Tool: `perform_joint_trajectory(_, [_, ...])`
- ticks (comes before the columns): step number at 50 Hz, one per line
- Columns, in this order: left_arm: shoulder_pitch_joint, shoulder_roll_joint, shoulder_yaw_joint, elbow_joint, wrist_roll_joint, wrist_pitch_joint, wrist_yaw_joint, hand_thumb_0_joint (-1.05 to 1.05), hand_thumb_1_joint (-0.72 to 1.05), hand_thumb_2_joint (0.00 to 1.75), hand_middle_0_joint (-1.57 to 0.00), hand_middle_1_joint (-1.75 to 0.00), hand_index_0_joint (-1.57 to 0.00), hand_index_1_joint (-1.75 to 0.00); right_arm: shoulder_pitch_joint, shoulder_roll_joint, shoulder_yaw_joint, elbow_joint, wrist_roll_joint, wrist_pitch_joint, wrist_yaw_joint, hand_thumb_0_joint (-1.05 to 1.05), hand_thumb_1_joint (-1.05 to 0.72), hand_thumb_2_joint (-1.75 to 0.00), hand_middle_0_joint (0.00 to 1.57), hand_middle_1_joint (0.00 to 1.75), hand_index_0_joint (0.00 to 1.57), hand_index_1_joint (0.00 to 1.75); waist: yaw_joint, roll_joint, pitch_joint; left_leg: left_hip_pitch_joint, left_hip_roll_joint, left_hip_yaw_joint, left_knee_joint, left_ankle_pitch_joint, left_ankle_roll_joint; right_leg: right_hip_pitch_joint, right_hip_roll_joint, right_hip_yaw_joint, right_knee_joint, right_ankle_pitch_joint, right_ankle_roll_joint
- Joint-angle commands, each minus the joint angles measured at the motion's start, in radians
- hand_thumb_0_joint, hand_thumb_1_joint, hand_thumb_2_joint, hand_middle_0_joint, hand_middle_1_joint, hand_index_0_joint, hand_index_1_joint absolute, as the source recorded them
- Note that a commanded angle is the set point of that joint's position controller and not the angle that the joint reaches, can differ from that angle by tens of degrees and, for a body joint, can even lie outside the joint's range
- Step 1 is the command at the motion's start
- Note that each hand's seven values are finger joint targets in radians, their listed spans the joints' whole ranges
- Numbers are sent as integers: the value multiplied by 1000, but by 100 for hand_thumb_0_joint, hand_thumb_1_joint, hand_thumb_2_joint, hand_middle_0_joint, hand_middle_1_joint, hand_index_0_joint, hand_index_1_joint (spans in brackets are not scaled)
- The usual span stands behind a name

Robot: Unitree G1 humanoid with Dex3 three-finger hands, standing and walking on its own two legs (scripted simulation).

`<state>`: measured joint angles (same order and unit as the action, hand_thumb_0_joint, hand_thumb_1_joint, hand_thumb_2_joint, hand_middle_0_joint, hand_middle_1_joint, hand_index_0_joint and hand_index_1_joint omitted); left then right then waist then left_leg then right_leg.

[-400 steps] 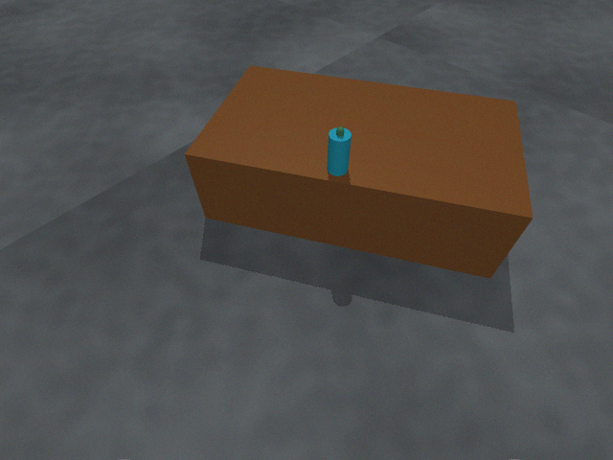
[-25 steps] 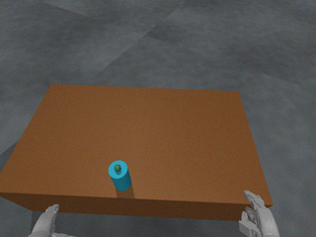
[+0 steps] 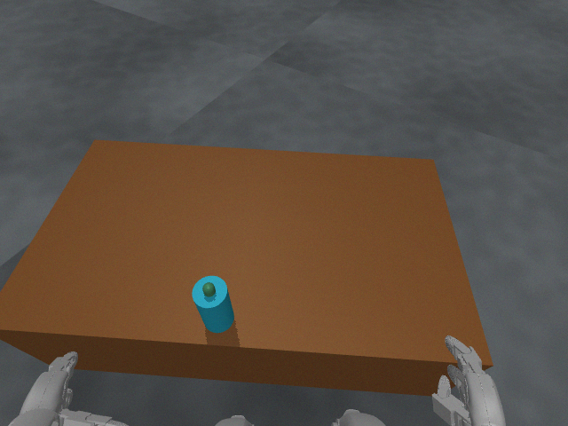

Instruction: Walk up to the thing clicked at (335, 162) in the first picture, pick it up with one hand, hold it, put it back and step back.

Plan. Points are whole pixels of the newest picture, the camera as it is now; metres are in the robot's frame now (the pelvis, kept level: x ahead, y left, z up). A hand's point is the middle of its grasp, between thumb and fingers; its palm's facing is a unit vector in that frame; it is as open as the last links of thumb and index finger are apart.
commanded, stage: go down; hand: left
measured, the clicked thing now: (213, 303) +0.40 +0.16 -0.27
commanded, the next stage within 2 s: none
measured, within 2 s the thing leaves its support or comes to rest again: neither
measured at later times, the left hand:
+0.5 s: hand (72, 320) +0.27 +0.32 -0.03, palm faces +0.09 -0.97 -0.21, open 17.5 cm
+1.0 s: hand (60, 283) +0.32 +0.34 +0.00, palm faces +0.13 -0.98 -0.15, open 17.5 cm
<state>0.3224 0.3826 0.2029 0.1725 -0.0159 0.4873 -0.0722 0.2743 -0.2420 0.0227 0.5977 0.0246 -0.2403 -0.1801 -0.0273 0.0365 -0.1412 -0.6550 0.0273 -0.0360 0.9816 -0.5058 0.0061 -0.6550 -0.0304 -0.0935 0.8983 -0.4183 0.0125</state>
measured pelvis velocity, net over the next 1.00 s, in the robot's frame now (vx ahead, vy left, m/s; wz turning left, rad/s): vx -0.03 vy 0.00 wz -0.02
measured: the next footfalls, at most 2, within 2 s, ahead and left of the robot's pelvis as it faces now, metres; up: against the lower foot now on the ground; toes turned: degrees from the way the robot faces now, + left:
none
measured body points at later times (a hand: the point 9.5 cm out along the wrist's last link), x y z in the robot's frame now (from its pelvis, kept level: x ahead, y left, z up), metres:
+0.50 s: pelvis +0.00 +0.01 +0.00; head +0.04 +0.02 +0.45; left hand +0.26 +0.37 -0.01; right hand +0.08 -0.27 -0.09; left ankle -0.01 +0.11 -0.69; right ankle +0.02 -0.13 -0.69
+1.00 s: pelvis -0.03 +0.00 -0.01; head +0.06 +0.02 +0.43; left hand +0.31 +0.39 +0.01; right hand +0.05 -0.29 -0.10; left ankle -0.01 +0.11 -0.69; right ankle +0.02 -0.13 -0.69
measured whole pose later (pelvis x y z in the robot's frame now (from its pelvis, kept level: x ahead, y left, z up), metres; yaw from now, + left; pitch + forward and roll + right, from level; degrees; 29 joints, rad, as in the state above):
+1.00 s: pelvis -0.03 +0.00 -0.01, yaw -1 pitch +14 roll -2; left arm -0.39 0.69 0.53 1.00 -0.04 -0.04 -0.47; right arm 0.34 -0.30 0.04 0.69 -0.01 -0.25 -0.16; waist -0.06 0.00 -0.08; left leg -0.79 0.04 -0.02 1.01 -0.46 0.00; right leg -0.80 -0.02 -0.07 0.92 -0.37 0.00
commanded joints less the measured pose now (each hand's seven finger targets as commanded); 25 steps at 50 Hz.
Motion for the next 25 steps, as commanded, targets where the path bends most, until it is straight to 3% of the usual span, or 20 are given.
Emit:
perform_joint_trajectory(1, [-285,303,157,-153,-12,-92,-11,0,-51,8,-7,-5,-6,-6,-41,-152,-49,-119,1,-81,-29,0,-87,-89,20,30,20,30,-35,33,-92,35,-26,-8,-160,163,11,67,21,48,-140,104,-14])
perform_joint_trajectory(2, [-325,345,189,-137,-21,-105,-21,0,-54,7,-7,-5,-6,-6,-38,-160,-49,-104,2,-85,-31,0,-87,-89,20,30,20,30,-28,46,-96,37,-25,-11,-167,159,8,68,22,50,-135,101,-14])
perform_joint_trajectory(4, [-379,380,208,-151,-31,-126,-44,0,-53,6,-8,-4,-6,-5,-32,-161,-46,-89,3,-93,-35,0,-87,-89,20,30,20,30,-25,75,-127,63,-29,-6,-165,166,8,90,18,56,-142,113,-16])
perform_joint_trajectory(6, [-362,363,203,-40,-35,-130,-72,0,-49,6,-7,-3,-5,-5,-27,-164,-43,-69,3,-96,-36,0,-88,-89,20,30,20,30,-25,75,-122,73,-30,-8,-176,188,6,105,19,54,-141,133,-18])
perform_joint_trajectory(8, [-394,396,230,57,-38,-138,-103,0,-52,5,-8,-4,-6,-5,-26,-173,-47,-44,0,-96,-33,0,-89,-90,20,30,20,30,-16,90,-131,73,-29,-16,-180,239,1,119,22,47,-134,167,-23])
perform_joint_trajectory(14, [-463,406,248,215,-54,-186,-207,0,-54,4,-8,-4,-6,-5,24,-190,-62,-21,-4,-81,-13,0,-90,-90,20,30,20,30,-7,70,-156,95,-19,-21,-183,387,-7,128,37,25,-119,254,-31])
perform_joint_trajectory(17, [-486,420,268,268,-61,-234,-246,0,-58,3,-8,-3,-6,-5,35,-191,-66,-21,-5,-79,-6,0,-91,-90,20,30,20,30,0,46,-166,79,-20,-17,-178,385,-2,126,38,25,-119,256,-32])
perform_joint_trajectory(20, [-513,442,277,248,-54,-287,-269,0,-60,3,-9,-3,-6,-5,46,-195,-74,-23,-10,-75,1,0,-91,-90,20,30,20,30,17,72,-201,110,-13,-17,-187,414,-10,136,41,23,-107,265,-36])
perform_joint_trajectory(21, [-479,424,266,305,-48,-295,-270,0,-59,3,-9,-3,-6,-4,50,-198,-77,-23,-10,-73,3,0,-91,-90,20,30,20,30,11,55,-172,103,-11,-22,-190,430,-11,117,43,20,-105,272,-36])
perform_joint_trajectory(23, [-537,469,292,274,-43,-329,-266,0,-58,4,-8,-2,-6,-4,52,-206,-82,-23,-12,-70,6,0,-90,-90,20,30,20,30,22,81,-174,102,-2,-34,-199,403,-16,99,44,23,-95,241,-36])
perform_joint_trajectory(25, [-578,464,283,240,-46,-359,-265,0,-58,4,-8,-2,-6,-4,60,-207,-85,-21,-13,-69,8,0,-90,-90,20,30,20,30,14,109,-197,133,5,-41,-202,404,-18,75,43,27,-90,231,-36])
